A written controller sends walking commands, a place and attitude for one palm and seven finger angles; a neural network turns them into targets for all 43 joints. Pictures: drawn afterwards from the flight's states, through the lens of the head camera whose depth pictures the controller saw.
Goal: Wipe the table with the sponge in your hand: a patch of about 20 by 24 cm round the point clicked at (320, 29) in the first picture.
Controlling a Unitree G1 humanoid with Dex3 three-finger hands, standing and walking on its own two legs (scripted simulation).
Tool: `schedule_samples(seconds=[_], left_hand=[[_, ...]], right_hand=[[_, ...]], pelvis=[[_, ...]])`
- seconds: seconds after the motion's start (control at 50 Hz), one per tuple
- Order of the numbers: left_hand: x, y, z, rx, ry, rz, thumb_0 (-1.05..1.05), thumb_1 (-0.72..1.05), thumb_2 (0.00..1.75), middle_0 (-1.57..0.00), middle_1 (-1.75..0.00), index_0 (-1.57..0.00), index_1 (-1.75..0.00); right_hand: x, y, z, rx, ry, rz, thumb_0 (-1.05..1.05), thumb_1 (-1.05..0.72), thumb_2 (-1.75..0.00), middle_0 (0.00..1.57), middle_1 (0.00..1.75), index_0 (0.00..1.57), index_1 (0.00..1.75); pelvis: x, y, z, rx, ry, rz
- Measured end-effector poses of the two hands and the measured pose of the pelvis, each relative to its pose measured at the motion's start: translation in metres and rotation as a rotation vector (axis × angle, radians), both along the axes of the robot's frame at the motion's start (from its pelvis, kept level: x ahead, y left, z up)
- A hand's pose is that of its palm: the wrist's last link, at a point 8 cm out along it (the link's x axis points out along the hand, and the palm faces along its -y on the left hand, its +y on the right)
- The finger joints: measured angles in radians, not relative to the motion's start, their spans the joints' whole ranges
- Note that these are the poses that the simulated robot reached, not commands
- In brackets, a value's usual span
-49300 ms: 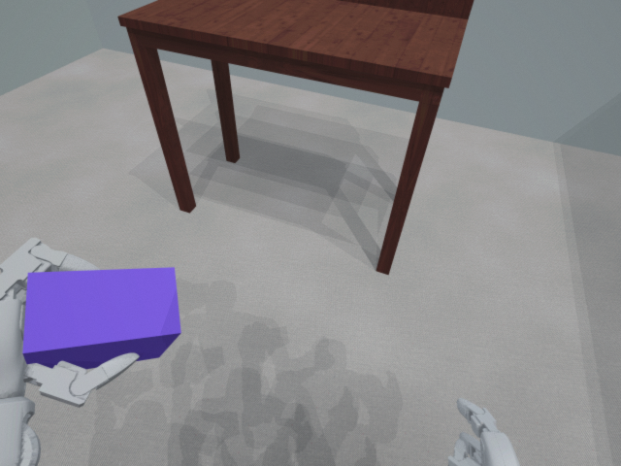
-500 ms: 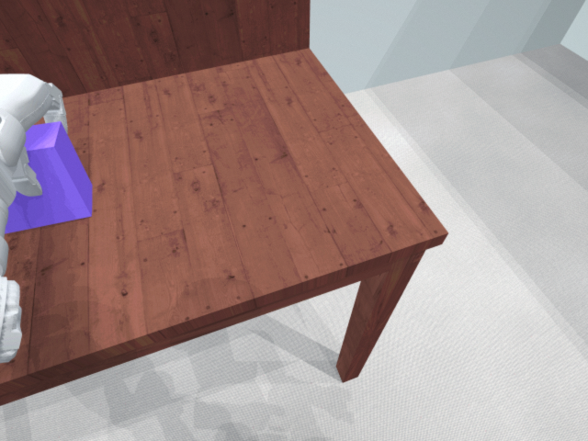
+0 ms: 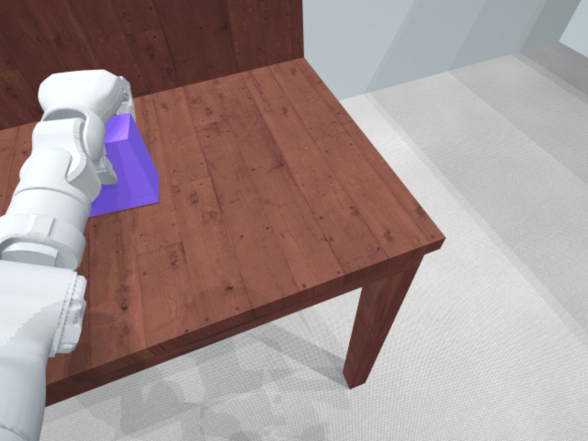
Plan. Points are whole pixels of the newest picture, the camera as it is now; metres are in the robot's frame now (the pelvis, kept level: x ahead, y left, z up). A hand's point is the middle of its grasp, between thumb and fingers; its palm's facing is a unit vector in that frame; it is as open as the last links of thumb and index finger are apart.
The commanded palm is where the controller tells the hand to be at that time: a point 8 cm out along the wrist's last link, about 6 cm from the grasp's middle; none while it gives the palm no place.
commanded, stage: wipe back along the middle lane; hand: left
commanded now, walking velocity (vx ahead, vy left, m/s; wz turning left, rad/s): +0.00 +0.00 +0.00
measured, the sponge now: (112, 176) +0.45 +0.29 +0.11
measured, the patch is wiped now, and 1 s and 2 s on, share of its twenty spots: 0.40 0.55 0.65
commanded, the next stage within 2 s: slide across to the third lane in 1.70 s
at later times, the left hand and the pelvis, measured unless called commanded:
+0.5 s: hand (105, 149) +0.44 +0.26 +0.17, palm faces -0.02 +0.07 -1.00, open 10.7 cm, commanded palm +0.41 +0.26 +0.21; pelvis +0.00 -0.02 +0.00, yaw -1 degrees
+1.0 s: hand (95, 175) +0.39 +0.26 +0.17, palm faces +0.05 +0.04 -1.00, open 10.7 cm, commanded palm +0.35 +0.25 +0.19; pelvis -0.01 -0.01 +0.00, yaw +0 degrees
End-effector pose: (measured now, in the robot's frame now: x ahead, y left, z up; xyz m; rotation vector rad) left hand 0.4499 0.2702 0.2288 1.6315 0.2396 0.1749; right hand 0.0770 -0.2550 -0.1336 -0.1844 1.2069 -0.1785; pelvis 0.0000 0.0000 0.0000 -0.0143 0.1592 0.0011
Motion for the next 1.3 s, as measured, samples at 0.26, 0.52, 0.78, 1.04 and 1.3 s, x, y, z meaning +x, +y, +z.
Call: schedule_samples(seconds=[0.26, 0.52, 0.78, 1.04, 1.3], left_hand=[[-0.009, -0.011, 0.0, 0.005, 0.006, 0.058, 0.0, -0.6, 0.96, -0.75, -1.42, -0.73, -1.41], [-0.033, -0.017, -0.003, 0.003, -0.037, 0.05, 0.0, -0.58, 0.96, -0.73, -1.45, -0.71, -1.43], [-0.066, -0.02, -0.003, -0.018, -0.091, 0.045, -0.01, -0.59, 0.96, -0.72, -1.46, -0.71, -1.43], [-0.084, -0.022, -0.005, -0.019, -0.106, 0.093, -0.01, -0.58, 0.96, -0.7, -1.48, -0.7, -1.43], [-0.105, -0.03, -0.004, -0.047, -0.157, 0.067, -0.01, -0.58, 0.97, -0.68, -1.49, -0.7, -1.42]], right_hand=[[0.0, -0.017, 0.003, -0.007, -0.02, -0.022, 0.0, -0.9, -0.9, 0.2, 0.3, 0.2, 0.3], [0.034, -0.027, 0.013, -0.028, -0.115, 0.014, 0.01, -0.91, -0.9, 0.2, 0.3, 0.2, 0.3], [0.08, -0.007, 0.023, 0.021, -0.246, 0.069, 0.01, -0.91, -0.9, 0.2, 0.3, 0.2, 0.3], [0.103, 0.019, 0.034, 0.043, -0.317, 0.143, 0.01, -0.9, -0.9, 0.2, 0.3, 0.2, 0.3], [0.1, 0.032, 0.028, 0.077, -0.314, 0.164, 0.01, -0.9, -0.9, 0.2, 0.3, 0.2, 0.3]], pelvis=[[0.002, -0.011, 0.001, 0.003, -0.027, -0.014], [0.0, -0.018, 0.001, 0.007, -0.062, -0.016], [0.003, -0.014, 0.0, 0.006, -0.09, -0.023], [-0.007, -0.008, -0.001, 0.007, -0.102, -0.01], [-0.004, 0.001, -0.002, 0.005, -0.118, -0.009]])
